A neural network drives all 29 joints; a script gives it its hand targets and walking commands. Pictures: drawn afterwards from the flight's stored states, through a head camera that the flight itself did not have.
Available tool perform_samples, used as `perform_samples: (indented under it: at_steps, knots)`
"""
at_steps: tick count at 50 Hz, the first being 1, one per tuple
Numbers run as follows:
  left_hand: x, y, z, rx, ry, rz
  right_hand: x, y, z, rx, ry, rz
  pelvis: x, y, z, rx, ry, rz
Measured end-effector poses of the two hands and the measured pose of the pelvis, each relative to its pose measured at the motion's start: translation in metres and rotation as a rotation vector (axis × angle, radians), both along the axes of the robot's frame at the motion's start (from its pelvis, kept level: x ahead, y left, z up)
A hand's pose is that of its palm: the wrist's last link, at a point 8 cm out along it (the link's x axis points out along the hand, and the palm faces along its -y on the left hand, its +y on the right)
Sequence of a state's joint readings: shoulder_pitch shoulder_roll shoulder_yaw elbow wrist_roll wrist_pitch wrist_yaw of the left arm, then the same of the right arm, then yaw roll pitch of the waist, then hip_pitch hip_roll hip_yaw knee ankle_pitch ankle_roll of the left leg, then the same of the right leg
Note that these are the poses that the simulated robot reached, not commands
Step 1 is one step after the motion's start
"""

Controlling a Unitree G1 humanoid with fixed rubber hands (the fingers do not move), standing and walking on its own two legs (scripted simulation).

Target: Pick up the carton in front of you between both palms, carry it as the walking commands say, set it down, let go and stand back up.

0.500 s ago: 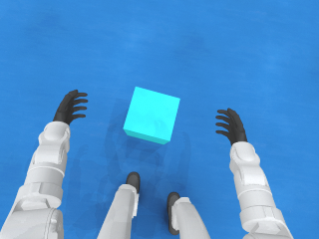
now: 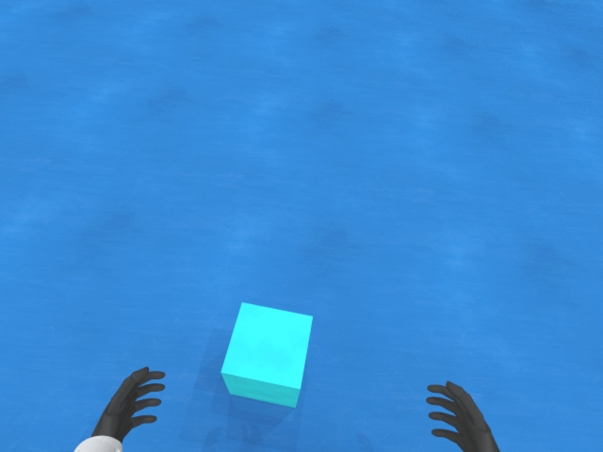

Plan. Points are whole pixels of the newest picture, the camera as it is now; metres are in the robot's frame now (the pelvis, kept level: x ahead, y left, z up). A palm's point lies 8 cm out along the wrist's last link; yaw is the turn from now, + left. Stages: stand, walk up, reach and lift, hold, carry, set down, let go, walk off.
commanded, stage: let go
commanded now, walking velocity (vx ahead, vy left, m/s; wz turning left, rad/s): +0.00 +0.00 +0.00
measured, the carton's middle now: (269, 356) +0.45 +0.06 -0.65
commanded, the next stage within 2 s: stand in 0.46 s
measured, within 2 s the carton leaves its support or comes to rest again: neither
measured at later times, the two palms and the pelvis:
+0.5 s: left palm (104, 446) +0.16 +0.24 -0.08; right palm (480, 442) +0.17 -0.24 -0.06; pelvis +0.01 +0.00 +0.00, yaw +0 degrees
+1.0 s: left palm out of the picture +0.10 +0.24 -0.11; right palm out of the picture +0.13 -0.26 -0.14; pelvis +0.05 -0.02 -0.02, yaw +3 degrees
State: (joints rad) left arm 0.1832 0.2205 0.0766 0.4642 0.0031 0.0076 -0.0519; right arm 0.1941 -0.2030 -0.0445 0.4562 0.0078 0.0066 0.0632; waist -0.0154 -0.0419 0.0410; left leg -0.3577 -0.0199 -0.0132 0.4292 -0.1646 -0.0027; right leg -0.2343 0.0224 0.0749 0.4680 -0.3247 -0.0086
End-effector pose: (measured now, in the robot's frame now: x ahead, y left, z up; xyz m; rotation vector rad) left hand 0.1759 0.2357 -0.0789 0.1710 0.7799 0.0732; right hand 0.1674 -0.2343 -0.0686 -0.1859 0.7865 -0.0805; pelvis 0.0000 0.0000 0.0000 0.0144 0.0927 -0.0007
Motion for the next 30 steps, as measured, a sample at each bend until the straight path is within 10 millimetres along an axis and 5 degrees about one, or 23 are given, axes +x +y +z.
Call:
perform_samples:
  at_steps: [8, 24, 30]
  knots:
    - [-0.017, -0.005, 0.01, -0.006, 0.016, 0.004, -0.003, -0.004, 0.004, 0.011, -0.003, 0.011, 0.002, -0.005, 0.002, 0.008, -0.108, 0.001]
    - [-0.015, 0.001, 0.006, 0.023, 0.014, 0.005, 0.006, 0.001, 0.008, -0.04, 0.009, 0.019, 0.007, -0.001, -0.001, 0.007, -0.144, -0.002]
    - [-0.038, 0.024, -0.003, 0.129, 0.065, 0.058, -0.009, -0.016, -0.023, -0.089, 0.058, 0.009, 0.021, 0.0, -0.006, 0.011, -0.065, 0.021]
